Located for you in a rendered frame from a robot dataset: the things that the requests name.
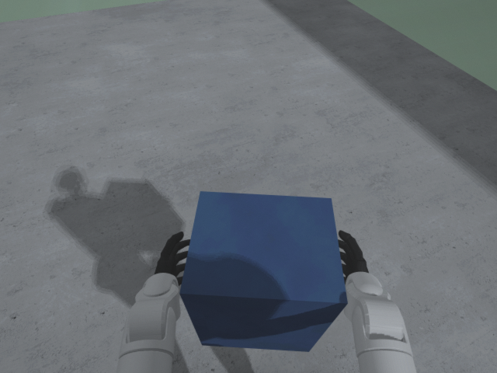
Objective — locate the robot right forearm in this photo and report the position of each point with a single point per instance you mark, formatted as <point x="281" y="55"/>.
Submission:
<point x="380" y="336"/>

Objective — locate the carton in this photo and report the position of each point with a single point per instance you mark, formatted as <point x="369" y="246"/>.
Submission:
<point x="263" y="271"/>

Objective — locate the left robot hand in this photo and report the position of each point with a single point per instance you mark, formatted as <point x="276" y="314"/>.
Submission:
<point x="169" y="256"/>

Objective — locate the robot left forearm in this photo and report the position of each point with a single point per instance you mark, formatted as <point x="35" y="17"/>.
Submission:
<point x="149" y="332"/>

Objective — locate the right robot hand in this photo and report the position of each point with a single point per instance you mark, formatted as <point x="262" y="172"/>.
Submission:
<point x="353" y="256"/>

